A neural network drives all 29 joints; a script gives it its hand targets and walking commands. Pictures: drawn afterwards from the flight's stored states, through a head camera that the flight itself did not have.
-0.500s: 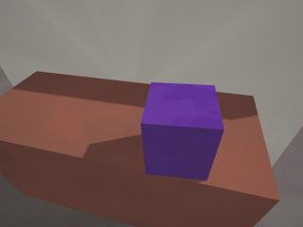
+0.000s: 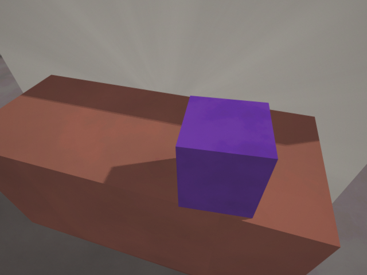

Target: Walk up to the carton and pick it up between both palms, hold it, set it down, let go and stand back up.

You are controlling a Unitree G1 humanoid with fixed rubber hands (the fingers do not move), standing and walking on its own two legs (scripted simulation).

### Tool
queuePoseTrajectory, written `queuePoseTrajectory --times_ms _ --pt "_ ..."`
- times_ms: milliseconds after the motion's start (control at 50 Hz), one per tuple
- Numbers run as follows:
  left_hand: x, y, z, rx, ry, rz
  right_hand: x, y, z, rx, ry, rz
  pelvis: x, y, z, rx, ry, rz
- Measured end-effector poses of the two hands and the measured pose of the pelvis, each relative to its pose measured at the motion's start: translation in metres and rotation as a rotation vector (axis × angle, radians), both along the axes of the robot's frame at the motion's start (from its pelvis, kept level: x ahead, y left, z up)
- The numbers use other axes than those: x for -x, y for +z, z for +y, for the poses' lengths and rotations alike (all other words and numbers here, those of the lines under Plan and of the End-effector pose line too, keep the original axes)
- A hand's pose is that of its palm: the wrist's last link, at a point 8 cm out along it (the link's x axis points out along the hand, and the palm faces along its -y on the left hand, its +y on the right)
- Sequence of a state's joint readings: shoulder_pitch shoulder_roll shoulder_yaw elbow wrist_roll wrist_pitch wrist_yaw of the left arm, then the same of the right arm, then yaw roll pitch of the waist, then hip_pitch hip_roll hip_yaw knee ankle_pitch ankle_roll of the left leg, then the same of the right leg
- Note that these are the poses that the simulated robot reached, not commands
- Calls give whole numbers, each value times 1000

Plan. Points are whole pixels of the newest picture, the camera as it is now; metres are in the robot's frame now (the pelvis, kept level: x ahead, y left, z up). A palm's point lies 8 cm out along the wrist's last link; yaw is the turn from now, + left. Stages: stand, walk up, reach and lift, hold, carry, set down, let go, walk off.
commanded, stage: stand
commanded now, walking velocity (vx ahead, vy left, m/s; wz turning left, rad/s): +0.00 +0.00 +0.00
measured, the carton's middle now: (221, 157) +0.44 -0.06 +0.01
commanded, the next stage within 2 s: none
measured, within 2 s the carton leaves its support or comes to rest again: neither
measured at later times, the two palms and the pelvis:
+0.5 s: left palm out of the picture -0.06 +0.18 -0.15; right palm out of the picture -0.02 -0.21 -0.15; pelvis +0.01 -0.02 +0.00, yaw +1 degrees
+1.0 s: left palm out of the picture -0.05 +0.16 -0.15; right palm out of the picture -0.02 -0.22 -0.16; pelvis +0.02 -0.04 +0.00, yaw +1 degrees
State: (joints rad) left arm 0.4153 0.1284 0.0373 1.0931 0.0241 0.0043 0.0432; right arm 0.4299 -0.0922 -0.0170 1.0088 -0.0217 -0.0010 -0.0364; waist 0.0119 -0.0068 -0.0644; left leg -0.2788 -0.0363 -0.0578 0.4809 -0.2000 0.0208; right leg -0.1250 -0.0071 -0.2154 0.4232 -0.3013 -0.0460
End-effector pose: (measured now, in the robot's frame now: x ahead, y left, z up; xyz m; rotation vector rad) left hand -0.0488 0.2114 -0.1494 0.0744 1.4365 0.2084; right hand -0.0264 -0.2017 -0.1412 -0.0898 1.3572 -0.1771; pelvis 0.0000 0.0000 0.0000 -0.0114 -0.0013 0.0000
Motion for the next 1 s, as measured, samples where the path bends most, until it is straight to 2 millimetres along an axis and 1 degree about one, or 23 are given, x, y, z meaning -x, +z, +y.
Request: queuePoseTrajectory --times_ms 80,240,340,620,720,1000 --pt "2 -2 -7 4 8 18 -1 -2 0 -8 -1 12 -3 -1 -3 0 3 -3" --pt "0 -2 -20 16 16 28 -1 -7 0 -17 3 57 -7 -1 -8 0 6 -7" --pt "4 -3 -27 21 16 49 -2 -8 -4 -15 7 66 -9 -2 -12 -1 4 -17" --pt "9 -3 -36 11 28 79 -4 -10 -10 -21 22 110 -13 -2 -23 -5 12 -28" --pt "8 0 -41 10 26 84 -4 -13 -11 -39 18 127 -16 -2 -27 -8 10 -28" --pt "-3 -3 -56 17 15 89 -10 -14 -23 -33 17 145 -22 -5 -39 -9 12 -30"
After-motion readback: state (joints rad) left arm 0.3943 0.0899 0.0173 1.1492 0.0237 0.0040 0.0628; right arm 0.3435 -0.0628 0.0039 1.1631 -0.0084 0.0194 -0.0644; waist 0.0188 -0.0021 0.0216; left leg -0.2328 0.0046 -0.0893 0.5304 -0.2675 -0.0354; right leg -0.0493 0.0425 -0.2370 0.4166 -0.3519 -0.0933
